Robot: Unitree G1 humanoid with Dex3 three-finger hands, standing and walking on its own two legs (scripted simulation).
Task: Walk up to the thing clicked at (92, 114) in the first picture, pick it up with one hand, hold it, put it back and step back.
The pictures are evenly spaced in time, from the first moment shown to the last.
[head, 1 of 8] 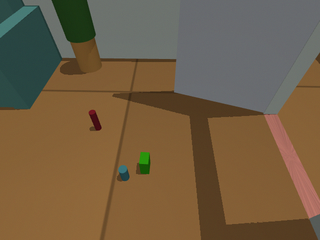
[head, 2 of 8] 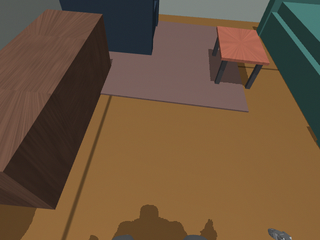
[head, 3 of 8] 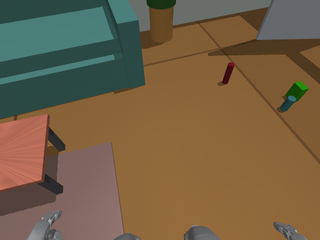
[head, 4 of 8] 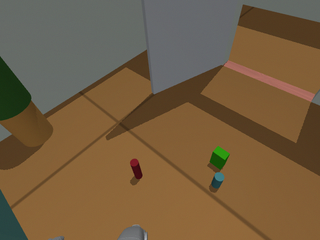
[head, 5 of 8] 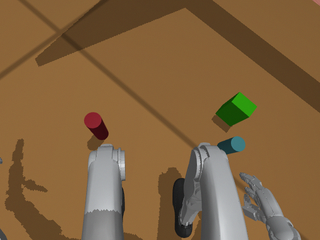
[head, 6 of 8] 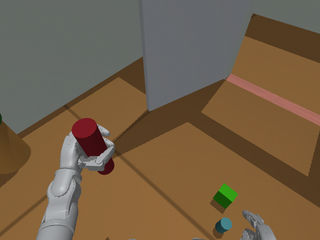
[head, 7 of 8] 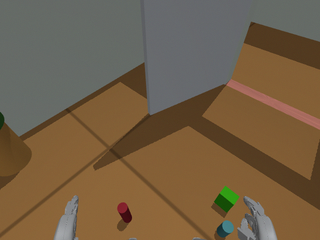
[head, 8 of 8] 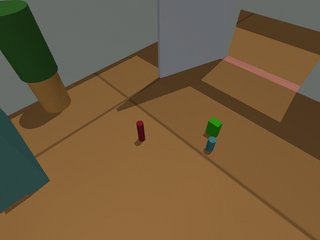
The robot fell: no
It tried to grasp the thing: yes
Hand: left
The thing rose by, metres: 0.69
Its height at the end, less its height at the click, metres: +0.00
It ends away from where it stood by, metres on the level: 0.02
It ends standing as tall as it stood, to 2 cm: yes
